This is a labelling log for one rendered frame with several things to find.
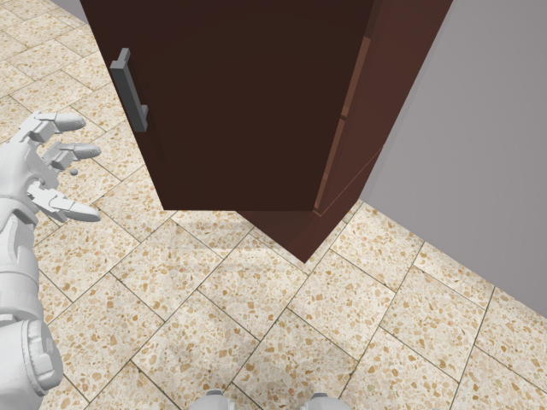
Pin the robot right shin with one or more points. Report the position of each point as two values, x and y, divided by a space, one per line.
318 394

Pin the robot left shin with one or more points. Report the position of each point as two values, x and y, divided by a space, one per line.
214 392

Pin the robot shin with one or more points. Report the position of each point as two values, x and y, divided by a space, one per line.
214 392
318 394

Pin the cupboard door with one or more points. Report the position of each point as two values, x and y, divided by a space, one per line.
244 96

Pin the left robot hand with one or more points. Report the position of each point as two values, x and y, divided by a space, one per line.
21 166

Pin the left robot upper arm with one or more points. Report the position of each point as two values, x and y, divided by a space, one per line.
30 365

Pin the handle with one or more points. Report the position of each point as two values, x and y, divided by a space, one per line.
123 80

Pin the left robot forearm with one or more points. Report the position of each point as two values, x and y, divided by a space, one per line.
19 273

